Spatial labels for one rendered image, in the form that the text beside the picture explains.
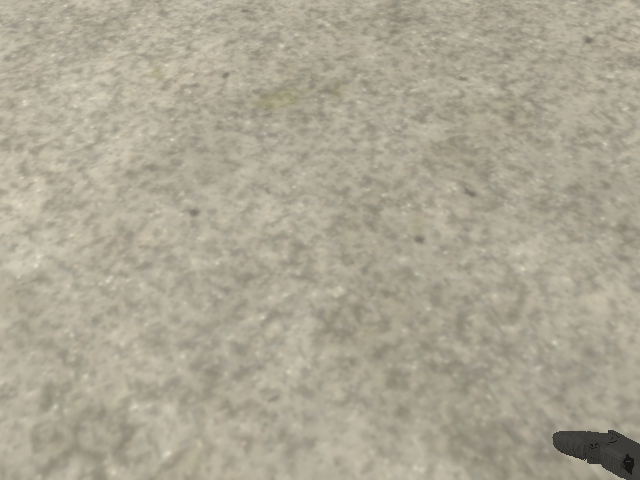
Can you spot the robot right hand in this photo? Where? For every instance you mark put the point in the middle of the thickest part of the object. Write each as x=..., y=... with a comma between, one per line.
x=615, y=452

